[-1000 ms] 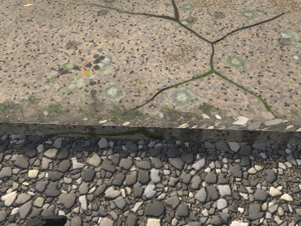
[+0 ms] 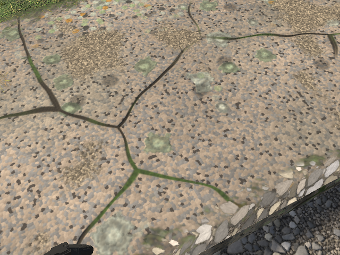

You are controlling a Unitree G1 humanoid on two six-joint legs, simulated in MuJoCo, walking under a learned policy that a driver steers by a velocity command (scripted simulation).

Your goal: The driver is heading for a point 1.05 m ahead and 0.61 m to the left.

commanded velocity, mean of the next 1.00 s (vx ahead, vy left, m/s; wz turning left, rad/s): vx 0.50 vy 0.00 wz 0.45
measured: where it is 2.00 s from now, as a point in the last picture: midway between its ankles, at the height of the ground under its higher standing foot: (38, 127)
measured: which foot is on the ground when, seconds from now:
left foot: up 0.00-0.54, down 0.56-1.00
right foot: down 0.00-0.56, up 0.58-1.00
